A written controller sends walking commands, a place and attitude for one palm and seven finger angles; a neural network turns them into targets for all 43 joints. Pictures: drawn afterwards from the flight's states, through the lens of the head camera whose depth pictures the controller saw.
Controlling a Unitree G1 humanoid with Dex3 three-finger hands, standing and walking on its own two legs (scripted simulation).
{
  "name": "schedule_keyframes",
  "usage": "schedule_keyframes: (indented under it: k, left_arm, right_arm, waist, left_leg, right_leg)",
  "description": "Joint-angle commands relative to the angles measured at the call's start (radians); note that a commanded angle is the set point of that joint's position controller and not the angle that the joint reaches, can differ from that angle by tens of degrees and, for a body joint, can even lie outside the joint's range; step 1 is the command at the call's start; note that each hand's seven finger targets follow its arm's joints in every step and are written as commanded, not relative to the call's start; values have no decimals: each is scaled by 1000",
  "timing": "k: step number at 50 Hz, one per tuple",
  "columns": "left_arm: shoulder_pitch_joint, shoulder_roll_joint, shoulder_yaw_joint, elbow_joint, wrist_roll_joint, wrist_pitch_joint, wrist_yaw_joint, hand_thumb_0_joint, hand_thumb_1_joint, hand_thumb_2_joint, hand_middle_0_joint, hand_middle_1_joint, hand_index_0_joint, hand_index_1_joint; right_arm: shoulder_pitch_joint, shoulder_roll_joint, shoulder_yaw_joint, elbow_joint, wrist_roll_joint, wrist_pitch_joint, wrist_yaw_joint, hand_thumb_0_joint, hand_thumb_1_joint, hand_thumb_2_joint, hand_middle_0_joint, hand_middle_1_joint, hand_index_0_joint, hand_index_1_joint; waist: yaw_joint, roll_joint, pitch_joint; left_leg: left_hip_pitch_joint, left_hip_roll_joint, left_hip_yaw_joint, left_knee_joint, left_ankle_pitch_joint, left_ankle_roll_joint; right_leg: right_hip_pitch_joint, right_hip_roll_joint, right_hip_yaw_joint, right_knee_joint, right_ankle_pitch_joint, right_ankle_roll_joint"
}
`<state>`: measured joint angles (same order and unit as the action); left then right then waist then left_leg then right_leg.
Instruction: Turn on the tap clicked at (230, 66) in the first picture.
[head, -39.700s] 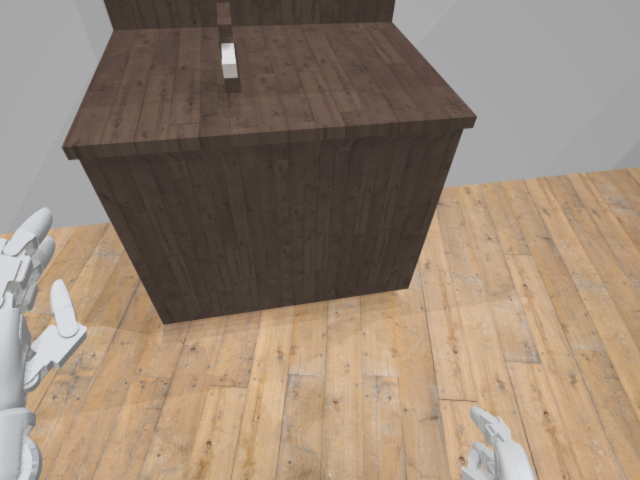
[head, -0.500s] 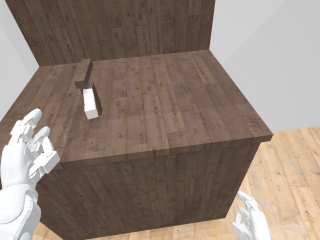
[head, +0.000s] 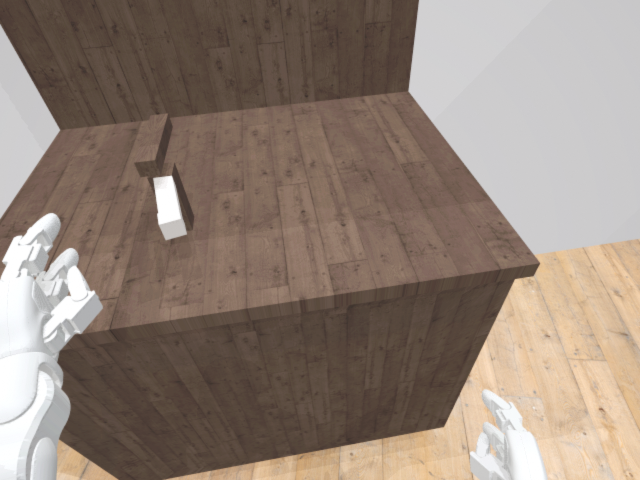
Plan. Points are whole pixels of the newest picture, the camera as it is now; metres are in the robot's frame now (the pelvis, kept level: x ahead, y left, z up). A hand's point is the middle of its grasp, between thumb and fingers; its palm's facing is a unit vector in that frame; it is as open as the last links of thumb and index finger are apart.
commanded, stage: reach beside the lever's end, fingers flat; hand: left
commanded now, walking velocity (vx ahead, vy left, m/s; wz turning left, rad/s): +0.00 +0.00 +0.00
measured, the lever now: (172, 224) +0.37 +0.26 +0.14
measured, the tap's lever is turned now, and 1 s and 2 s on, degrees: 13 13 13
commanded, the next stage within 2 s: push the lever round in 1.40 s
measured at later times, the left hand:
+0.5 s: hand (87, 271) +0.28 +0.32 +0.15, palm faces +0.54 -0.83 -0.10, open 7.6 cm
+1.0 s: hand (84, 253) +0.32 +0.36 +0.13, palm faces +0.54 -0.84 -0.09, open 7.8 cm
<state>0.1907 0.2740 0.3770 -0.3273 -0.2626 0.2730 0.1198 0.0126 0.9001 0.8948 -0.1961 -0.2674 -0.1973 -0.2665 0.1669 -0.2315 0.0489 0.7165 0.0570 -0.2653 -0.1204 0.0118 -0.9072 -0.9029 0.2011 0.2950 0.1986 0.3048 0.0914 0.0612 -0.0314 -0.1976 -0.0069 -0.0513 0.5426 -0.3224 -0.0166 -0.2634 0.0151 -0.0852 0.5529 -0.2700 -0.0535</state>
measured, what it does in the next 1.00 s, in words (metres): stands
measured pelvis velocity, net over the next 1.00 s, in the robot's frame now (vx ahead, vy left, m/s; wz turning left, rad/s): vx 0.00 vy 0.01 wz -0.01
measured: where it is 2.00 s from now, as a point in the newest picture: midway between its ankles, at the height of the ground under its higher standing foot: outside the picture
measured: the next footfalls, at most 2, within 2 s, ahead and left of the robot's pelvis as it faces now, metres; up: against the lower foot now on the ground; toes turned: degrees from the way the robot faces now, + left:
none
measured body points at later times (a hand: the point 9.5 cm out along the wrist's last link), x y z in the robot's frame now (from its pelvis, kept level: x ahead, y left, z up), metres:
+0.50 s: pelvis +0.00 +0.00 +0.00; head +0.00 -0.02 +0.45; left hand +0.24 +0.36 +0.16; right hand +0.19 -0.23 -0.09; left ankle -0.02 +0.13 -0.73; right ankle +0.02 -0.08 -0.73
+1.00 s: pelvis +0.00 +0.01 +0.00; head +0.02 -0.01 +0.45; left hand +0.29 +0.40 +0.14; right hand +0.15 -0.24 -0.10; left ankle -0.02 +0.13 -0.73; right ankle +0.02 -0.08 -0.73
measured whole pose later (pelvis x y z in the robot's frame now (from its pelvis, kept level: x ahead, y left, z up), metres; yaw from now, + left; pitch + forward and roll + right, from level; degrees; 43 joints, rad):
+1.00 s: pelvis +0.00 +0.01 +0.00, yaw -1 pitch +4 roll +0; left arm -0.22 0.44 0.55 0.39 -0.22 0.05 -0.03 0.01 0.90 0.89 -0.16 -0.15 -0.16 -0.15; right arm 0.25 -0.26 0.02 0.72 0.06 -0.23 -0.12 0.01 -0.91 -0.90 0.20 0.30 0.20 0.30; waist 0.03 0.04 -0.05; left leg -0.33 -0.01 -0.04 0.58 -0.33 0.00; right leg -0.38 0.01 -0.08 0.56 -0.26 -0.04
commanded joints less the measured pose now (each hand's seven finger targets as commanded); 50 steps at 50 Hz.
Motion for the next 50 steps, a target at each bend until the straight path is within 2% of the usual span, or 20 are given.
schedule_keyframes:
  k: [1, 8, 9, 10, 11, 12, 15, 20, 22, 24, 26, 29, 30, 37, 41, 43, 45, 47, 49, 50]
  left_arm:
    - [-194, 229, 128, -182, 9, -89, 0, 0, 900, 900, -182, -247, -182, -247]
    - [-300, 227, 101, -110, 11, -119, -21, 0, 900, 900, -177, -230, -177, -230]
    - [-312, 254, 120, -81, 13, -119, -22, 0, 900, 900, -176, -228, -176, -228]
    - [-320, 259, 125, -69, 17, -121, -21, 0, 900, 900, -175, -225, -175, -225]
    - [-352, 245, 107, -66, 17, -125, -24, 0, 900, 900, -174, -223, -174, -223]
    - [-362, 275, 130, -30, 16, -125, -26, 0, 900, 900, -173, -220, -173, -220]
    - [-372, 319, 176, 1, 18, -136, -31, 0, 900, 900, -171, -212, -171, -212]
    - [-426, 349, 192, 96, 17, -155, -52, 0, 900, 900, -167, -200, -167, -200]
    - [-435, 351, 192, 146, 12, -159, -65, 0, 900, 900, -165, -195, -165, -195]
    - [-471, 371, 202, 175, 10, -168, -78, 0, 900, 900, -163, -190, -163, -190]
    - [-469, 368, 197, 167, 19, -186, -85, 0, 900, 900, -162, -185, -162, -185]
    - [-444, 387, 226, 222, 10, -205, -98, 0, 900, 900, -159, -177, -159, -177]
    - [-463, 386, 221, 236, 11, -212, -102, 0, 900, 900, -158, -175, -158, -175]
    - [-616, 457, 240, 335, 30, -252, -115, 0, 900, 900, -153, -157, -153, -157]
    - [-641, 456, 225, 385, 38, -280, -133, 0, 900, 900, -150, -150, -150, -150]
    - [-644, 470, 238, 431, 34, -287, -142, 0, 900, 900, -150, -150, -150, -150]
    - [-641, 493, 263, 456, 37, -295, -146, 0, 900, 900, -150, -150, -150, -150]
    - [-664, 506, 264, 514, 39, -294, -152, 0, 900, 900, -150, -150, -150, -150]
    - [-680, 521, 270, 538, 42, -299, -158, 0, 900, 900, -150, -150, -150, -150]
    - [-693, 530, 274, 522, 52, -309, -156, 0, 900, 900, -150, -150, -150, -150]
  right_arm:
    - [-146, -100, -44, -159, -2, -58, -5, 0, -900, -900, 200, 300, 200, 300]
    - [-139, -109, -45, -152, 1, -62, -13, 0, -900, -900, 200, 300, 200, 300]
    - [-133, -114, -48, -147, 0, -61, -17, 0, -900, -900, 200, 300, 200, 300]
    - [-141, -111, -46, -147, 5, -61, -17, 0, -900, -900, 200, 300, 200, 300]
    - [-137, -111, -44, -148, 1, -61, -18, 0, -900, -900, 200, 300, 200, 300]
    - [-130, -117, -48, -142, 2, -58, -21, 0, -900, -900, 200, 300, 200, 300]
    - [-131, -117, -51, -143, 0, -53, -19, 0, -900, -900, 200, 300, 200, 300]
    - [-115, -122, -53, -139, 5, -46, -20, 0, -900, -900, 200, 300, 200, 300]
    - [-99, -129, -56, -137, 5, -43, -19, 0, -900, -900, 200, 300, 200, 300]
    - [-90, -135, -59, -137, 5, -41, -19, 0, -900, -900, 200, 300, 200, 300]
    - [-86, -130, -60, -144, 6, -44, -14, 0, -900, -900, 200, 300, 200, 300]
    - [-61, -140, -68, -141, 4, -42, -12, 0, -900, -900, 200, 300, 200, 300]
    - [-64, -141, -65, -137, 8, -40, -12, 0, -900, -900, 200, 300, 200, 300]
    - [-30, -155, -72, -123, 5, -35, -19, 0, -900, -900, 200, 300, 200, 300]
    - [-11, -153, -72, -122, 3, -32, -17, 0, -900, -900, 200, 300, 200, 300]
    - [5, -160, -76, -121, 3, -29, -15, 0, -900, -900, 200, 300, 200, 300]
    - [13, -160, -77, -122, 4, -25, -12, 0, -900, -900, 200, 300, 200, 300]
    - [33, -166, -78, -120, 3, -18, -11, 0, -900, -900, 200, 300, 200, 300]
    - [45, -169, -80, -122, 2, -13, -8, 0, -900, -900, 200, 300, 200, 300]
    - [44, -166, -79, -124, 3, -11, -6, 0, -900, -900, 200, 300, 200, 300]
  waist:
    - [-1, -14, -135]
    - [-19, 1, -117]
    - [-20, -29, -117]
    - [-18, 8, -105]
    - [-24, -1, -117]
    - [-24, -34, -126]
    - [-11, 2, -167]
    - [-20, 10, -168]
    - [-26, -33, -171]
    - [-30, -31, -177]
    - [-22, 43, -199]
    - [-24, -35, -206]
    - [-29, -6, -190]
    - [-50, 1, -212]
    - [-55, 46, -225]
    - [-56, -4, -230]
    - [-46, 28, -238]
    - [-56, -22, -225]
    - [-57, 0, -234]
    - [-54, 51, -238]
  left_leg:
    - [-50, -21, 22, -71, 218, 25]
    - [-55, -24, 17, -72, 174, 30]
    - [-62, -22, 16, -70, 171, 33]
    - [-61, -23, 17, -71, 164, 32]
    - [-57, -24, 14, -75, 164, 31]
    - [-67, -23, 13, -73, 159, 33]
    - [-64, -24, 21, -66, 191, 33]
    - [-77, -21, 23, -60, 212, 34]
    - [-94, -21, 24, -58, 207, 37]
    - [-101, -22, 24, -53, 210, 38]
    - [-78, -23, 29, -51, 246, 34]
    - [-92, -19, 25, -46, 267, 36]
    - [-93, -19, 26, -45, 265, 36]
    - [-111, -21, 20, -42, 212, 38]
    - [-106, -19, 23, -39, 224, 36]
    - [-121, -17, 17, -37, 227, 37]
    - [-122, -17, 17, -35, 239, 36]
    - [-146, -15, 13, -36, 234, 37]
    - [-150, -16, 15, -33, 233, 36]
    - [-137, -16, 15, -31, 252, 33]
  right_leg:
    - [108, -26, 43, -86, 165, 40]
    - [74, -27, 47, -90, 121, 41]
    - [80, -26, 49, -91, 118, 42]
    - [71, -27, 49, -96, 107, 40]
    - [73, -28, 50, -93, 110, 41]
    - [79, -26, 50, -93, 104, 43]
    - [108, -30, 56, -87, 146, 41]
    - [108, -30, 56, -80, 182, 41]
    - [107, -29, 57, -78, 184, 45]
    - [108, -31, 61, -75, 193, 46]
    - [111, -33, 60, -64, 232, 39]
    - [110, -26, 50, -56, 258, 41]
    - [99, -27, 50, -58, 256, 40]
    - [72, -27, 58, -59, 194, 39]
    - [67, -27, 60, -55, 210, 35]
    - [67, -22, 54, -50, 214, 36]
    - [73, -24, 54, -47, 225, 33]
    - [64, -21, 49, -46, 222, 36]
    - [59, -20, 53, -45, 221, 35]
    - [57, -21, 52, -41, 228, 31]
